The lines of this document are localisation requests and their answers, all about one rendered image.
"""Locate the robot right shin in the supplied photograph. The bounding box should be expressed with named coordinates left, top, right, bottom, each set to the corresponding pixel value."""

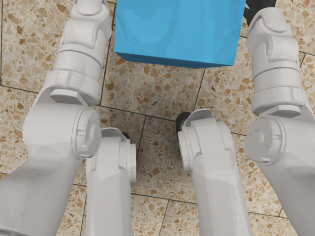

left=183, top=109, right=236, bottom=156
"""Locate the right robot forearm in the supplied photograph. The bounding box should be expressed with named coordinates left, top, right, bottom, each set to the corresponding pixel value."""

left=246, top=7, right=315, bottom=123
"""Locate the left robot forearm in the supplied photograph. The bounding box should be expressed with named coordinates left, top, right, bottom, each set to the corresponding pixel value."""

left=23, top=0, right=112, bottom=145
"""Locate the carton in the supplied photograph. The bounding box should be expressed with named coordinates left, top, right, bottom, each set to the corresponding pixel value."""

left=114, top=0, right=246, bottom=69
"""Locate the right robot thigh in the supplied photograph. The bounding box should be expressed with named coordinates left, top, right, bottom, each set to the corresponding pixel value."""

left=178, top=118, right=253, bottom=236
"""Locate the robot right upper arm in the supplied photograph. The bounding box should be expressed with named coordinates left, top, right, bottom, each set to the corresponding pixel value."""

left=244, top=115, right=315, bottom=236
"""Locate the robot left upper arm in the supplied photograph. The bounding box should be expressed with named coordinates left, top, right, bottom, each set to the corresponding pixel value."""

left=0, top=101, right=102, bottom=236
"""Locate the right robot hand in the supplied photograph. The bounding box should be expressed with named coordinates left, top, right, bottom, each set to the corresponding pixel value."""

left=243, top=0, right=277, bottom=27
